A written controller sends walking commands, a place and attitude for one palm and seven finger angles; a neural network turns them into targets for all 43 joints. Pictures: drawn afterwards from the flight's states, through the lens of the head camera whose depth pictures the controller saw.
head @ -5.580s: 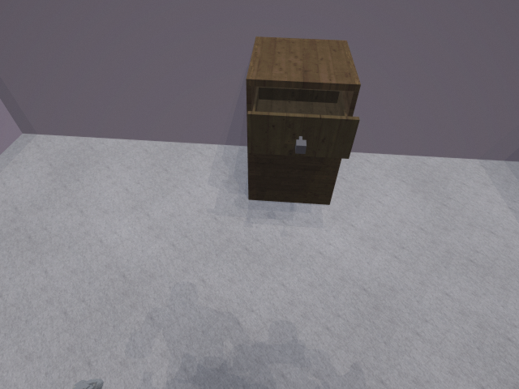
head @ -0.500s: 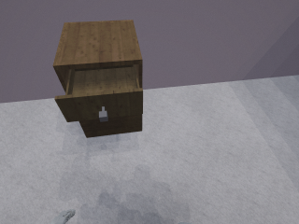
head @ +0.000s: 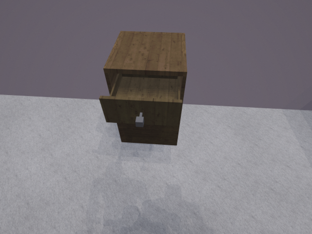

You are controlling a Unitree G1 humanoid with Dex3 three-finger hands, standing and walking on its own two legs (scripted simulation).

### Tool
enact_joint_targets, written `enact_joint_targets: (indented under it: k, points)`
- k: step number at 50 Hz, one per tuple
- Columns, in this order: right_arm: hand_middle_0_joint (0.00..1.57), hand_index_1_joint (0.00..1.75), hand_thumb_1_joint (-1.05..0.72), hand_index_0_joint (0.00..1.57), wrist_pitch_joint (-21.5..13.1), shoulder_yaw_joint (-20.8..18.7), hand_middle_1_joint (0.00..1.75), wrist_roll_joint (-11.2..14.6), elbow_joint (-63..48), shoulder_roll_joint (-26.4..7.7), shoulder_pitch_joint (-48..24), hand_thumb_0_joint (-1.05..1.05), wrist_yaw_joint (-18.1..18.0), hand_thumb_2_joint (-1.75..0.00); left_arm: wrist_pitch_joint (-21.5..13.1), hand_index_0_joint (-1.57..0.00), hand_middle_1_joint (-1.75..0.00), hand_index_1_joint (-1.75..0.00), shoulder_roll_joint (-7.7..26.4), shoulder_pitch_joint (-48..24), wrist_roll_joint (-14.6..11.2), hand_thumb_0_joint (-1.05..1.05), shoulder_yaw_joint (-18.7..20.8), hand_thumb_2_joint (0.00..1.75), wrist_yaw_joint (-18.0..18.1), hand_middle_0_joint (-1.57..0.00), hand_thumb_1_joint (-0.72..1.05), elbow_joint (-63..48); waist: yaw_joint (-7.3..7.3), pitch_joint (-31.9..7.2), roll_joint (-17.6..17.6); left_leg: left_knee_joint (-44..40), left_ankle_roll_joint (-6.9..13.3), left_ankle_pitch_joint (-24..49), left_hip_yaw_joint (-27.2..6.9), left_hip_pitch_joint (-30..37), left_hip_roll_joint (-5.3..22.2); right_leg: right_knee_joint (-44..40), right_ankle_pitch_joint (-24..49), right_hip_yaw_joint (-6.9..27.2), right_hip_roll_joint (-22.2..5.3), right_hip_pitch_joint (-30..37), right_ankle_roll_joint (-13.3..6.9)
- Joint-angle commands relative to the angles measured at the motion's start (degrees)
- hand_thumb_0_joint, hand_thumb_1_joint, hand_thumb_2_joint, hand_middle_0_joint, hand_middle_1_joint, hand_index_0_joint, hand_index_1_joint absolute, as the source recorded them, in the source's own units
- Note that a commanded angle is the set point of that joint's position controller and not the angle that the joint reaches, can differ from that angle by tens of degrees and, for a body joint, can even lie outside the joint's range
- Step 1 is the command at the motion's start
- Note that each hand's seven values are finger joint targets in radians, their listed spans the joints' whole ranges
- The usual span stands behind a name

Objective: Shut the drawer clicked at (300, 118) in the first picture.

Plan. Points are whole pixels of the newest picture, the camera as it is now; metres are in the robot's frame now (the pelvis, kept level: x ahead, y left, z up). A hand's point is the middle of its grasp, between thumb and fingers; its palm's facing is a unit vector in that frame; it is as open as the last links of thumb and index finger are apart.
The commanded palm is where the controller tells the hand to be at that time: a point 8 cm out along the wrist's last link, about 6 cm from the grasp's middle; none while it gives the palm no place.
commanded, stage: take the last steps up to it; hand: left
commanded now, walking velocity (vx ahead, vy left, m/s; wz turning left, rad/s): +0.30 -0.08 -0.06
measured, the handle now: (140, 118) +0.64 +0.14 -0.21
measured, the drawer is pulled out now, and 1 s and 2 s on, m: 0.19 0.19 0.19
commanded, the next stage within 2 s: come to a stop and stand still in 0.70 s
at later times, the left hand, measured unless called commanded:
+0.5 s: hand (107, 217) +0.20 +0.18 -0.19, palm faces -0.05 -0.99 -0.16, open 7.4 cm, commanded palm none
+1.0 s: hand (130, 195) +0.27 +0.12 -0.19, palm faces +0.04 -0.99 -0.16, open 7.2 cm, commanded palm none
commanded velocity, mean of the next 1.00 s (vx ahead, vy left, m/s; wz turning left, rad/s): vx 0.13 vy -0.06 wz -0.02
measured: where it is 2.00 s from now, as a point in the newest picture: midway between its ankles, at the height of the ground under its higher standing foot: outside the picture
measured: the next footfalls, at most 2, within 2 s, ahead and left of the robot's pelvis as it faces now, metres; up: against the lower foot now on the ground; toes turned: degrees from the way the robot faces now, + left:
left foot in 0.08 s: +0.02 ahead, +0.14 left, +0.00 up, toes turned +4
right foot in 0.56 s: +0.30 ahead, -0.13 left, +0.00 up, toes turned -8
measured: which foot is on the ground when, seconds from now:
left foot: up 0.00-0.06, down 0.08-0.56, up 0.58-0.92, down 0.94-1.00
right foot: down 0.00-0.08, up 0.10-0.54, down 0.56-1.00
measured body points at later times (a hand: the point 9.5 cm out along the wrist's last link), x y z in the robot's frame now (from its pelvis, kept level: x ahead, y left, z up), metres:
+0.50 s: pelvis +0.12 +0.00 -0.02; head +0.15 +0.00 +0.43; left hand +0.20 +0.23 -0.17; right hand +0.01 -0.21 -0.16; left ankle -0.02 +0.14 -0.74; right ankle +0.25 -0.13 -0.72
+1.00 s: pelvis +0.25 -0.05 -0.01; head +0.24 -0.04 +0.44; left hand +0.27 +0.17 -0.17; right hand +0.26 -0.28 -0.16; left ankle +0.28 +0.06 -0.75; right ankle +0.26 -0.12 -0.74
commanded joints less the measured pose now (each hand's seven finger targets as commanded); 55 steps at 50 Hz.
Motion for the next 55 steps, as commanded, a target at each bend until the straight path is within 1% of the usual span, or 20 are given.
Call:
enact_joint_targets:
  k: [1, 2, 3, 4, 6, 8, 12, 17, 22, 26, 27, 28, 29, 31, 35, 42, 46, 48, 51, 55]
  points:
    - [0.2, 0.3, -0.9, 0.2, -3.9, 1.0, 0.3, 0.4, -3.2, 0.0, 0.5, 0.0, -0.5, -0.9, -0.7, -0.2, -0.3, -0.3, 9.3, 3.7, -0.1, 0.0, 2.0, 0.9, 0.1, -0.2, 0.9, 0.8, -0.87, 1.0, -9.3, -17.1, 1.6, 3.4, 5.3, 6.8, -2.8, -9.4, -9.5, 12.9, -10.1, -3.0, -6.0]
    - [0.2, 0.3, -0.9, 0.2, -4.5, 1.0, 0.3, 0.5, -1.6, -0.6, 4.2, 0.0, -0.9, -0.9, -0.5, -0.2, -0.3, -0.3, 8.7, 2.5, -0.5, 0.0, 1.8, 0.9, -0.1, -0.2, 0.9, 1.3, -2.78, 0.7, -6.5, -23.1, 1.7, 6.7, 5.6, 14.2, -2.8, -5.8, -11.1, 10.3, -8.2, -7.7, -4.2]
    - [0.2, 0.3, -0.9, 0.2, -5.2, 0.4, 0.3, 0.5, 0.0, -3.9, 8.0, 0.0, -1.5, -0.9, -0.4, -0.2, -0.3, -0.3, 6.2, 2.5, -0.9, 0.0, 1.1, 0.9, -0.4, -0.2, 0.9, 1.1, -4.64, -0.8, 2.7, -27.0, 3.2, 4.3, -2.3, 23.2, 3.3, 3.0, -11.7, 7.4, -5.1, -15.7, -1.7]
    - [0.2, 0.3, -0.9, 0.2, -5.4, -0.9, 0.3, 0.1, 1.2, -9.3, 13.1, 0.0, -1.9, -0.9, -0.5, -0.2, -0.3, -0.3, 3.0, 1.2, -0.9, 0.0, 0.4, 0.9, -0.8, -0.2, 0.9, 0.0, -6.98, -0.2, 16.7, -33.4, 8.0, -1.8, -19.8, 26.1, 16.7, 17.2, -14.1, 0.5, 0.5, -25.6, 1.2]
    - [0.2, 0.3, -0.9, 0.2, -4.8, -1.0, 0.3, 0.1, 0.5, -11.8, 14.5, 0.0, -2.6, -0.9, -0.4, -0.2, -0.3, -0.3, 5.2, -4.4, 0.1, 0.0, 0.9, 0.9, -1.1, -0.2, 0.9, -2.6, -7.67, 6.2, 6.6, -37.2, 13.8, -0.5, -25.4, 19.7, 23.7, 31.3, -15.0, 5.9, -1.5, -32.1, 0.3]
    - [0.2, 0.3, -0.9, 0.2, -5.6, 0.7, 0.3, 0.1, 0.7, -5.7, 9.4, 0.0, -3.0, -0.9, 0.2, -0.2, -0.3, -0.3, 4.9, -3.2, 0.3, 0.0, 1.4, 0.9, -1.6, -0.2, 0.9, 0.5, -5.15, 10.1, 11.4, -38.0, 10.2, 5.0, -15.0, 14.1, 16.9, 36.1, -7.2, 8.1, -2.9, -30.6, 0.8]
    - [0.2, 0.3, -0.9, 0.2, -7.1, 1.4, 0.3, 0.7, 0.7, -3.3, 9.4, 0.0, -3.5, -0.9, 0.4, -0.2, -0.3, -0.3, 3.3, 0.8, -0.2, 0.0, 1.3, 0.9, -2.2, -0.2, 0.9, 3.2, -2.51, 8.3, 7.4, -35.1, 9.2, 30.8, -3.2, 15.7, 11.9, 39.2, 0.9, 6.5, -1.7, -28.9, 2.0]
    - [0.2, 0.3, -0.9, 0.2, -7.5, 1.4, 0.3, 0.5, 2.4, -3.7, 12.5, 0.0, -3.8, -0.9, 0.9, -0.2, -0.3, -0.3, 2.9, -5.0, -0.3, 0.0, 1.1, 0.9, -2.4, -0.2, 0.9, 0.9, -2.84, 8.4, 6.8, -34.0, 10.3, 36.8, -1.2, 19.4, 12.8, 33.0, 4.1, 5.7, -2.3, -32.9, 1.8]
    - [0.2, 0.3, -0.9, 0.2, -7.1, 0.8, 0.3, -0.2, 3.9, -4.4, 12.9, 0.0, -3.8, -0.9, 0.6, -0.2, -0.3, -0.3, 2.6, -10.6, -0.9, 0.0, 1.1, 0.9, -2.6, -0.2, 0.9, -1.3, -3.78, 10.1, 9.7, -31.2, 9.4, 39.5, 1.1, 16.5, 13.3, 17.0, 2.8, 2.8, -0.9, -22.9, -0.4]
    - [0.2, 0.3, -0.9, 0.2, -6.7, 0.4, 0.3, 0.6, 4.1, -5.1, 11.3, 0.0, -3.4, -0.9, -0.8, -0.2, -0.3, -0.3, 6.4, 6.2, -0.5, 0.0, 2.6, 0.9, -1.9, -0.2, 0.9, 4.2, 3.91, -0.2, 2.7, -9.4, 6.2, 43.3, 4.7, 9.2, 9.1, 7.6, 7.9, 0.7, 3.8, 5.3, -2.8]
    - [0.2, 0.3, -0.9, 0.2, -6.6, 0.8, 0.3, 1.3, 4.1, -2.5, 13.4, 0.0, -2.8, -0.9, -1.7, -0.2, -0.3, -0.3, 10.6, 12.4, 0.0, 0.0, 3.8, 0.9, -1.3, -0.2, 0.9, 5.8, 6.24, -6.2, -6.5, 7.1, 4.3, 26.3, 7.4, 0.1, 4.1, 4.4, 8.4, 13.0, -6.1, 16.1, -6.3]
    - [0.2, 0.3, -0.9, 0.2, -6.4, 1.3, 0.3, 1.9, 2.8, 0.9, 16.4, 0.0, -2.9, -0.9, -1.7, -0.2, -0.3, -0.3, 15.0, 14.2, -0.7, 0.0, 4.6, 0.9, -1.0, -0.2, 0.9, 5.7, 4.28, -12.2, -16.9, 25.2, 3.0, -9.4, 4.9, -7.5, -2.8, -4.5, 11.9, 34.1, -19.8, 19.2, -11.8]
    - [0.2, 0.3, -0.9, 0.2, -5.9, 1.3, 0.3, 2.0, 2.1, -0.4, 13.0, 0.0, -3.0, -0.9, -1.3, -0.2, -0.3, -0.3, 14.7, 11.2, -1.6, 0.0, 4.2, 0.9, -0.7, -0.2, 0.9, 4.8, 4.25, -8.6, -10.4, 31.8, 4.7, -9.5, -1.6, -9.8, -1.1, -9.5, 4.5, 35.2, -20.0, 13.2, -13.4]
    - [0.2, 0.3, -0.9, 0.2, -5.2, 0.7, 0.3, 1.2, 2.0, 0.5, 10.2, 0.0, -2.4, -0.9, -1.0, -0.2, -0.3, -0.3, 10.2, -0.7, -1.4, 0.0, 3.1, 0.9, 0.0, -0.2, 0.9, 1.7, 0.05, -1.6, -5.3, 31.9, 4.8, -1.1, -1.8, -9.3, 2.7, -13.8, -12.2, 29.0, -16.8, -1.7, -10.9]
    - [0.2, 0.3, -0.9, 0.2, -3.0, 1.4, 0.3, 0.1, 3.5, 3.1, 13.5, 0.0, -2.2, -0.9, -1.7, -0.2, -0.3, -0.3, 4.9, -7.4, -0.7, 0.0, 1.0, 0.9, 0.7, -0.2, 0.9, -0.1, -5.36, 2.6, -3.4, 21.3, 2.7, 4.2, -0.6, -2.8, 3.9, -15.5, -2.0, 13.0, -11.3, -16.2, -8.5]
    - [0.2, 0.3, -0.9, 0.2, -3.9, 2.5, 0.3, 0.6, 1.7, 5.3, 8.0, 0.0, -2.2, -0.9, -1.6, -0.2, -0.3, -0.3, 4.5, -3.3, -0.4, 0.0, 0.9, 0.9, 0.9, -0.2, 0.9, 2.0, -2.59, 1.1, -1.7, -3.4, 0.9, 3.9, 1.7, -0.4, 2.1, -14.3, 4.5, 13.4, -10.7, -8.8, -10.7]
    - [0.2, 0.3, -0.9, 0.2, -4.5, 3.2, 0.3, 1.2, 4.1, 4.3, 9.2, 0.0, -3.0, -0.9, -1.0, -0.2, -0.3, -0.3, 2.7, -2.8, -1.2, 0.0, -0.1, 0.9, 0.9, -0.2, 0.9, 3.7, -2.94, -0.1, 0.1, -22.7, 0.6, 19.9, -0.9, 11.8, 2.3, -6.7, 11.1, 9.9, -6.1, -8.7, -5.0]
    - [0.2, 0.3, -0.9, 0.2, -4.9, 3.1, 0.3, 1.2, 2.9, 0.4, 6.2, 0.0, -3.6, -0.9, -0.5, -0.2, -0.3, -0.3, 1.2, -0.7, -1.6, 0.0, -0.6, 0.9, 1.3, -0.2, 0.9, 3.8, -0.71, 1.1, 5.3, -26.0, 3.7, 31.2, -5.9, 6.4, 8.5, -4.2, 10.9, 8.1, -2.4, -3.1, -1.3]
    - [0.2, 0.3, -0.9, 0.2, -4.4, 3.2, 0.3, 1.4, 2.6, 0.2, 2.6, 0.0, -4.0, -0.9, 0.7, -0.2, -0.3, -0.3, 3.2, 0.0, -1.3, 0.0, -0.4, 0.9, 1.6, -0.2, 0.9, 4.9, 0.02, 2.8, 8.4, -28.1, 3.9, 30.7, -4.9, 4.2, 7.4, -2.4, 11.2, 8.1, -2.4, 0.0, -0.7]
    - [0.2, 0.3, -0.9, 0.2, -3.6, 2.4, 0.3, 1.4, 1.4, -1.4, 2.5, 0.0, -4.1, -0.9, 1.0, -0.2, -0.3, -0.3, 4.1, 1.1, -1.1, 0.0, -0.2, 0.9, 1.6, -0.2, 0.9, 4.8, -0.95, -0.5, 3.5, -25.4, 3.8, 31.7, -3.4, 9.1, 6.7, -1.7, 13.9, 8.7, -3.0, -0.8, -1.1]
